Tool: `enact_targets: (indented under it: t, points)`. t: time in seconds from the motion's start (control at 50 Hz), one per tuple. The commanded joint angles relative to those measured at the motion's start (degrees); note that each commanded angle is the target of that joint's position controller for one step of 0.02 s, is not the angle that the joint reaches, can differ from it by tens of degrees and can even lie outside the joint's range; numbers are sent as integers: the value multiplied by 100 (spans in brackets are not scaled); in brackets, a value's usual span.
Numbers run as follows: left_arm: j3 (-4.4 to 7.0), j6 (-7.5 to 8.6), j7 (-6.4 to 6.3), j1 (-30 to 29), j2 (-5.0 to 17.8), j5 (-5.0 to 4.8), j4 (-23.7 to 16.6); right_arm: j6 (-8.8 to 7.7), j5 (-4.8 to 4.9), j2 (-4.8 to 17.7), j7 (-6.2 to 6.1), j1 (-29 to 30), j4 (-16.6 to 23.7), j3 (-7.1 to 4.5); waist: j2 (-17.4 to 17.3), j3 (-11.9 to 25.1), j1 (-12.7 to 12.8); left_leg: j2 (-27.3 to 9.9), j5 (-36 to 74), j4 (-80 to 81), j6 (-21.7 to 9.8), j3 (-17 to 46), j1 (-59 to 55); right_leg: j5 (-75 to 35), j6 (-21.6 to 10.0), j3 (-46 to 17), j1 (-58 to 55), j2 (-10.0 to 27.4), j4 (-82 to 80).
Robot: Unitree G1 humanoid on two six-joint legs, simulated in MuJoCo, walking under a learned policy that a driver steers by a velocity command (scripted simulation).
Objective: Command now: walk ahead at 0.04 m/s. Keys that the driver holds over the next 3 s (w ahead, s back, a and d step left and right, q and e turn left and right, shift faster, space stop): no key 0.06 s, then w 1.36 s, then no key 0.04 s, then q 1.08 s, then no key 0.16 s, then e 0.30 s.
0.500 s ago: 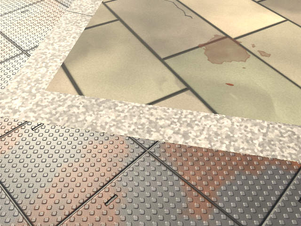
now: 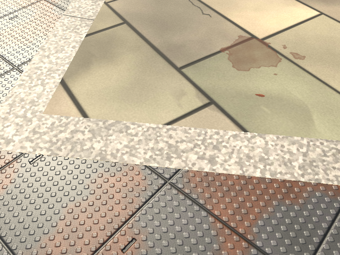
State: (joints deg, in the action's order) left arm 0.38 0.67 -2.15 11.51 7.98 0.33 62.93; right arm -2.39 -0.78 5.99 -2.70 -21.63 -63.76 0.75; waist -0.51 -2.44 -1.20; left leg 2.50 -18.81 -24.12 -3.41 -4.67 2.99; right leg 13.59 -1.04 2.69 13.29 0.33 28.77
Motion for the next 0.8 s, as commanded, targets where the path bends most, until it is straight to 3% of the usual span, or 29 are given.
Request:
enact_targets:
  t: [0.02, 0.06, 0.1, 0.14, 0.18, 0.22, 0.28, 0.32, 0.34, 0.36, 0.38, 0.4, 0.42, 0.44, 0.46, 0.5, 0.52, 0.58, 0.68, 0.76, 0.8]
  points:
    - [29, 11, -22, 458, 331, -4, 26, 50, -5, 509, -24, -619, -49, -112, 352, -277, 140, -762, 1881, 471, -14, 636, 592, -2262, -286, -620, -573, 616, -381]
    - [33, 37, -71, 538, 380, -36, 89, 60, 17, 486, -11, -565, -45, -114, 247, -81, 116, -806, 2157, 479, 13, 627, 349, -2378, -270, -602, -680, 590, -417]
    - [80, 43, -59, 575, 463, -23, 109, 66, -7, 514, -3, -689, -118, -147, 93, 45, 59, -682, 1129, 467, -94, 566, 214, -1274, -371, -478, -637, 395, -296]
    - [146, 21, 6, 529, 487, 13, 56, 89, -38, 615, 28, -756, -139, -222, -266, -333, 7, -753, -566, 548, -393, 850, 383, 672, -504, -290, -27, 99, 30]
    - [137, 68, 101, 153, 345, 59, -191, 76, -11, 826, 41, -1075, -200, -309, -749, -1004, -178, -1414, -1642, 1107, -815, 1746, 210, 1405, -450, 69, 1224, -145, 696]
    - [135, 189, 174, -342, 313, 137, -533, 21, -28, 980, 47, -1275, -245, -376, -785, -1447, -295, -2100, -1032, 1325, -1180, 2354, -189, 1228, -435, 329, 2176, 40, 1152]
    - [240, 354, 264, -465, 495, 42, -785, -98, -149, 1070, 87, -1374, -261, -420, -608, -1204, -293, -2303, 709, 1128, -1257, 2244, -922, 1357, -453, 147, 2695, 250, 1516]
    - [279, 394, 312, -188, 468, -39, -816, -129, -118, 1114, 126, -1010, -160, -432, -521, -1015, -23, -2059, 1019, 993, -1003, 1738, -564, 869, -464, 234, 1965, 171, 1077]
    - [291, 400, 333, 373, 367, -56, -664, -139, -50, 1122, 150, -567, -46, -424, -455, -857, 362, -1741, 1408, 681, -781, 1228, 177, 381, -503, 443, 773, -57, 580]
    - [374, 393, 329, 1358, 389, -60, -305, -165, -3, 1101, 187, -240, 48, -400, -206, -503, 841, -1298, 2269, -109, -553, 691, 1069, 92, -576, 555, -881, -410, 223]
    - [568, 396, 258, 2453, 903, 48, -34, -206, 33, 976, 237, -25, 217, -344, 753, -50, 1345, -645, 2299, -1916, -198, -38, 2060, 895, -858, -830, -2116, 402, -569]
    - [655, 376, 242, 3035, 1422, 147, 50, -228, 41, 661, 257, -205, 444, -287, 1896, 425, 1245, 158, -815, -4096, -13, -178, 3085, 1560, -1384, -3671, -2646, 1991, -1796]
    - [549, 291, 220, 2330, 1183, 95, -41, -198, -83, 830, 274, 47, 535, -345, 1019, 67, 794, -168, -914, -4801, -177, 649, 3398, 1637, -1419, -3955, -2003, 2087, -1946]
    - [485, 288, 216, 1692, 1009, 93, -251, -202, -73, 750, 308, 216, 600, -333, 404, -395, 528, -439, -360, -4947, -265, 706, 3486, 1274, -1339, -3270, -1442, 2016, -1838]
    - [419, 325, 224, 1324, 858, 80, -349, -230, -43, 674, 331, 218, 596, -324, 84, -482, 334, -619, 96, -4707, -287, 694, 3379, 791, -1219, -2675, -1105, 1780, -1925]
    - [294, 415, 204, 1114, 599, 65, -369, -149, -98, 617, 362, -21, 527, -346, 158, -386, 40, -769, 410, -4247, -196, 610, 2964, -127, -955, -1769, -827, 1324, -2037]
    - [261, 457, 185, 1256, 573, 60, -310, -89, -102, 614, 384, -77, 524, -363, 244, -328, -4, -740, 463, -4132, -143, 534, 2902, -649, -922, -1526, -870, 1256, -2031]
    - [221, 530, 144, 1688, 673, 34, -157, 31, -86, 661, 424, 363, 676, -405, 329, -384, -8, -707, 711, -3773, -12, 303, 3309, -1786, -877, -986, -1113, 1119, -2056]
    - [136, 542, 145, 1995, 599, 48, -113, 47, -49, 644, 469, 1826, 1205, -369, 446, -632, 239, -632, 1384, -2454, 148, -12, 3688, -2627, -854, -554, -1194, 964, -2176]
    - [136, 567, 104, 2166, 671, 54, -55, 9, -11, 614, 466, 2476, 1452, -317, 522, -671, 359, -433, 1697, -1349, 13, -230, 3303, -3266, -866, -369, -1476, 1030, -2126]
    - [153, 573, 83, 2116, 735, 76, -36, -22, -12, 688, 442, 2514, 1524, -335, 528, -627, 285, -350, 1572, -1046, -169, -251, 3079, -3862, -878, -307, -1768, 1137, -1929]
